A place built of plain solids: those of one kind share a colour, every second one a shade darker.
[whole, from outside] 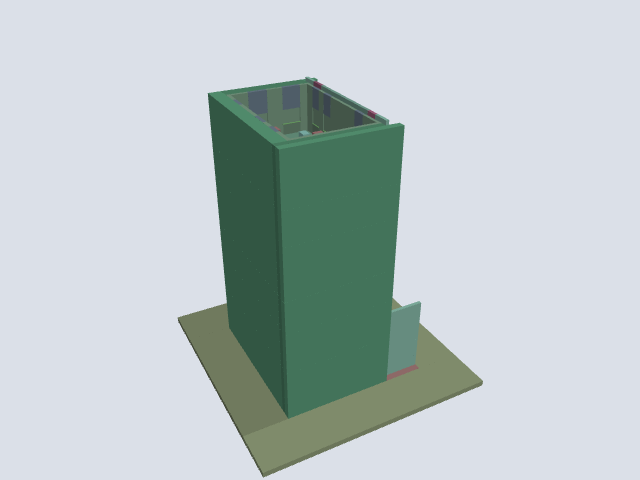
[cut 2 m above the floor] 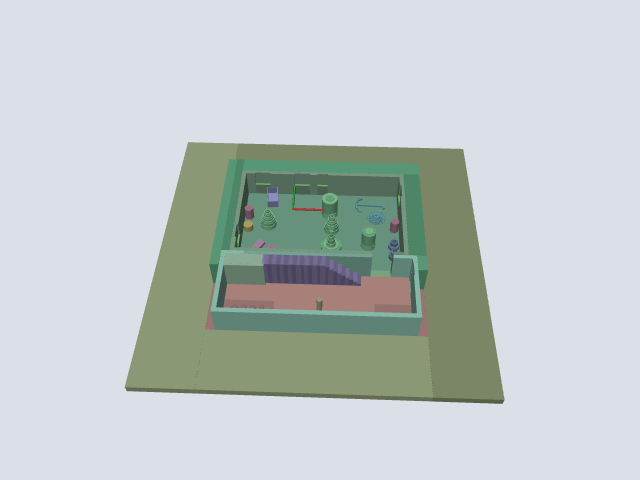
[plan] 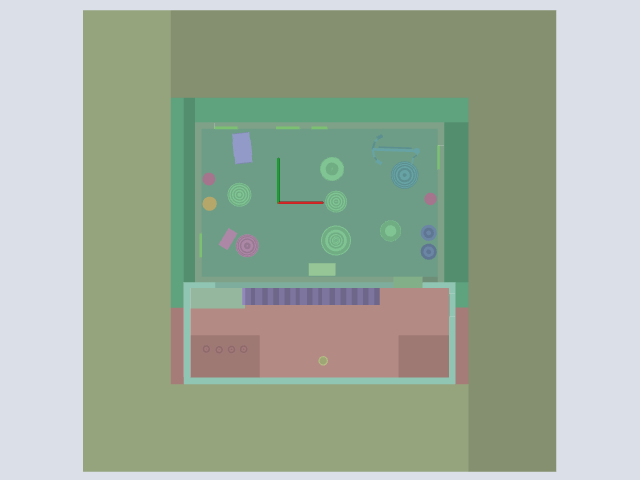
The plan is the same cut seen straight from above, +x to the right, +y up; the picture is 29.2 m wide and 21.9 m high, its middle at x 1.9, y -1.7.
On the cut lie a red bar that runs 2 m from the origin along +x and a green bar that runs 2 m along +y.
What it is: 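A harbour's pilots' and signal tower of tall halls, each with a gallery across one end; two of its long stairs turn on winders round a masonry block, nothing at their outer side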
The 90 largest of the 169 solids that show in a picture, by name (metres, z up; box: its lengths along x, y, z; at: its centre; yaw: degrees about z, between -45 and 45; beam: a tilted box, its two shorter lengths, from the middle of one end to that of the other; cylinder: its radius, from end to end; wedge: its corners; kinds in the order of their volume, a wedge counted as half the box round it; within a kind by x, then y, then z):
{
 "wall_fill_1": {"box": [0.6, 9.57, 5.16], "at": [-4.61, 0.0, 2.23]},
 "wall_fill_2": {"box": [0.6, 9.57, 3.81], "at": [-4.61, 0.0, 6.71]},
 "wall_fill_3": {"box": [0.6, 9.57, 2.97], "at": [-4.61, 0.0, 10.1]},
 "wall_fill_4": {"box": [0.6, 9.57, 4.61], "at": [-4.61, 0.0, 13.89]},
 "wall_fill_5": {"box": [0.6, 9.57, 2.87], "at": [-4.61, 0.0, 17.63]},
 "wall_fill_6": {"box": [0.6, 9.57, 4.42], "at": [-4.61, 0.0, 21.28]},
 "wall_fill_7": {"box": [0.51, 8.42, 5.16], "at": [-4.06, 0.58, 2.23]},
 "wall_fill_8": {"box": [0.51, 8.42, 3.81], "at": [-4.06, 0.58, 6.71]},
 "wall_fill_9": {"box": [0.51, 8.42, 2.97], "at": [-4.06, 0.58, 10.1]},
 "wall_fill_10": {"box": [0.51, 8.42, 4.61], "at": [-4.06, 0.58, 13.89]},
 "wall_fill_11": {"box": [0.51, 8.42, 2.87], "at": [-4.06, 0.58, 17.63]},
 "wall_fill_12": {"box": [0.51, 8.42, 4.42], "at": [-4.06, 0.58, 21.28]},
 "wall_fill_13": {"box": [12.48, 1.11, 5.16], "at": [2.44, 4.23, 2.23]},
 "wall_fill_14": {"box": [12.48, 1.11, 3.81], "at": [2.44, 4.23, 6.71]},
 "wall_fill_15": {"box": [12.48, 1.11, 2.97], "at": [2.44, 4.23, 10.1]},
 "wall_fill_16": {"box": [12.48, 1.11, 4.61], "at": [2.44, 4.23, 13.89]},
 "wall_fill_17": {"box": [12.48, 1.11, 2.87], "at": [2.44, 4.23, 17.63]},
 "wall_fill_18": {"box": [12.48, 1.11, 4.42], "at": [2.44, 4.23, 21.28]},
 "wall_fill_19": {"box": [1.11, 7.31, 5.16], "at": [8.12, 0.02, 2.23]},
 "wall_fill_20": {"box": [1.11, 7.31, 4.42], "at": [8.12, 0.02, 21.28]},
 "wall_fill_21": {"box": [0.6, 1.16, 5.16], "at": [8.38, -4.21, 2.23]},
 "ground_garden_1": {"box": [4.0, 21.06, 0.5], "at": [-6.91, -1.75, -0.27]},
 "ground_garden_2": {"box": [13.59, 4.0, 0.5], "at": [1.88, -10.28, -0.27]},
 "ground_garden_3": {"box": [13.59, 4.0, 0.5], "at": [1.88, 6.79, -0.27]},
 "ground_garden_4": {"box": [4.0, 21.06, 0.5], "at": [10.68, -1.75, -0.27]},
 "wall_yard_1": {"box": [0.3, 4.39, 3.95], "at": [-4.16, -6.08, 4.87]},
 "wall_yard_2": {"box": [0.3, 4.65, 3.05], "at": [-4.16, -5.95, 1.37]},
 "wall_yard_3": {"box": [1.44, 0.26, 23.99], "at": [-3.59, -3.76, 11.84]},
 "wall_yard_4": {"box": [0.99, 0.26, 5.31], "at": [-2.38, -3.76, 2.51]},
 "wall_yard_5": {"box": [7.14, 0.26, 23.99], "at": [1.68, -3.76, 11.84]},
 "wall_yard_6": {"box": [12.39, 0.3, 2.71], "at": [1.88, -8.13, 1.2]},
 "wall_yard_7": {"box": [1.5, 0.26, 23.99], "at": [7.33, -3.76, 11.84]},
 "wall_yard_8": {"box": [0.3, 3.08, 2.69], "at": [7.93, -6.74, 1.19]},
 "wall_yard_9": {"box": [0.26, 1.05, 2.1], "at": [7.95, -4.67, 1.05]},
 "wall_1": {"box": [0.3, 1.15, 5.16], "at": [-3.65, -3.06, 2.23]},
 "wall_2": {"box": [0.3, 7.31, 4.42], "at": [-3.65, 0.02, 21.28]},
 "wall_3": {"box": [0.3, 5.08, 5.16], "at": [-3.65, 1.14, 2.23]},
 "wall_4": {"box": [0.89, 0.3, 5.16], "at": [-3.35, 3.52, 2.23]},
 "wall_5": {"box": [1.87, 0.3, 4.42], "at": [-2.87, 3.52, 21.28]},
 "wall_6": {"box": [2.15, 0.26, 4.42], "at": [-2.72, -3.5, 21.28]},
 "wall_7": {"box": [1.76, 0.3, 5.16], "at": [-0.99, 3.52, 2.23]},
 "wall_8": {"box": [9.05, 0.26, 5.16], "at": [0.73, -3.5, 2.23]},
 "wall_9": {"box": [0.55, 0.3, 5.16], "at": [1.24, 3.52, 2.23]},
 "wall_10": {"box": [3.71, 0.26, 4.42], "at": [1.36, -3.5, 21.28]},
 "wall_11": {"box": [2.96, 0.3, 4.42], "at": [3.23, 3.52, 21.28]},
 "wall_12": {"box": [0.81, 0.26, 4.42], "at": [4.78, -3.5, 21.28]},
 "wall_13": {"box": [5.34, 0.3, 5.16], "at": [4.9, 3.52, 2.23]},
 "wall_14": {"box": [1.26, 0.26, 4.42], "at": [6.94, -3.5, 21.28]},
 "wall_15": {"box": [0.99, 0.26, 5.16], "at": [7.07, -3.5, 2.23]},
 "wall_16": {"box": [0.3, 0.93, 4.42], "at": [7.42, -3.17, 21.28]},
 "wall_17": {"box": [0.3, 1.61, 1.25], "at": [7.42, -1.9, 19.69]},
 "wall_18": {"box": [0.3, 5.16, 5.16], "at": [7.42, -1.05, 2.23]},
 "wall_19": {"box": [0.3, 1.37, 4.42], "at": [7.42, -0.41, 21.28]},
 "wall_20": {"box": [0.3, 1.76, 4.42], "at": [7.42, 2.8, 21.28]},
 "wall_21": {"box": [0.3, 1.05, 5.16], "at": [7.42, 3.15, 2.23]},
 "floor_1": {"box": [10.77, 6.75, 0.35], "at": [1.88, 0.0, -0.18]},
 "floor_2": {"box": [9.74, 6.75, 0.35], "at": [2.4, 0.0, 19.24]},
 "floor_yard_1": {"box": [3.16, 1.94, 0.35], "at": [-2.43, -7.01, -0.18]},
 "floor_yard_2": {"box": [11.8, 2.16, 0.35], "at": [1.88, -4.96, -0.18]},
 "floor_yard_3": {"box": [6.34, 1.94, 0.35], "at": [2.31, -7.01, -0.18]},
 "floor_yard_4": {"box": [2.3, 1.94, 0.35], "at": [6.63, -7.01, -0.18]},
 "step_1": {"box": [0.33, 0.78, 5.01], "at": [-1.42, -4.28, 2.45]},
 "step_2": {"box": [0.33, 0.78, 4.8], "at": [-1.16, -4.28, 2.35]},
 "step_3": {"box": [0.33, 0.78, 4.59], "at": [-0.9, -4.28, 2.25]},
 "step_4": {"box": [0.33, 0.78, 4.39], "at": [-0.65, -4.28, 2.14]},
 "step_5": {"box": [0.33, 0.78, 4.18], "at": [-0.39, -4.28, 2.04]},
 "step_6": {"box": [0.33, 0.78, 3.97], "at": [-0.14, -4.28, 1.94]},
 "step_7": {"box": [0.33, 0.78, 3.77], "at": [0.12, -4.28, 1.83]},
 "step_8": {"box": [0.33, 0.78, 3.56], "at": [0.37, -4.28, 1.73]},
 "step_9": {"box": [0.33, 0.78, 3.35], "at": [0.63, -4.28, 1.63]},
 "step_10": {"box": [0.33, 0.78, 3.15], "at": [0.88, -4.28, 1.52]},
 "step_11": {"box": [0.33, 0.78, 2.94], "at": [1.14, -4.28, 1.42]},
 "step_12": {"box": [0.33, 0.78, 2.73], "at": [1.4, -4.28, 1.32]},
 "step_13": {"box": [0.33, 0.78, 2.53], "at": [1.65, -4.28, 1.21]},
 "step_14": {"box": [0.33, 0.78, 2.32], "at": [1.91, -4.28, 1.11]},
 "step_15": {"box": [0.33, 0.78, 2.11], "at": [2.16, -4.28, 1.01]},
 "wall_over_yard_1": {"box": [0.99, 0.26, 16.17], "at": [-2.38, -3.76, 15.75]},
 "wall_over_yard_2": {"box": [1.33, 0.26, 21.34], "at": [5.92, -3.76, 13.17]},
 "wall_pier_out_1": {"box": [2.37, 0.78, 4.96], "at": [-2.83, -4.28, 2.43]},
 "wall_pier_out_2": {"box": [2.49, 0.16, 5.21], "at": [-2.77, -4.75, 2.56]},
 "floor_quay_1": {"box": [0.6, 4.39, 0.5], "at": [-4.61, -6.08, -0.27]},
 "floor_quay_2": {"box": [0.6, 4.39, 0.5], "at": [8.38, -6.08, -0.27]},
 "store_buoy_1": {"cylinder": 0.54, "from": [2.45, 1.54, 0.48], "to": [2.45, 1.54, 1.54]},
 "store_buoy_2": {"cylinder": 0.69, "from": [2.63, -1.72, -0.02], "to": [2.63, -1.72, 0.48]},
 "store_buoy_3": {"cylinder": 0.47, "from": [5.12, -1.28, 0.44], "to": [5.12, -1.28, 1.46]},
 "wall_head_1": {"box": [1.15, 0.26, 1.85], "at": [-1.07, -3.5, 22.56]},
 "wall_head_2": {"box": [0.3, 1.61, 1.9], "at": [7.42, -1.9, 22.54]},
 "wall_head_3": {"box": [0.3, 1.64, 1.92], "at": [7.42, 1.1, 22.52]},
 "winch_case_1": {"box": [0.8, 0.55, 2.22], "at": [1.6, -0.24, 20.51]},
 "floor_hda_1": {"box": [0.14, 0.78, 5.21], "at": [-1.57, -4.28, 2.56]}
}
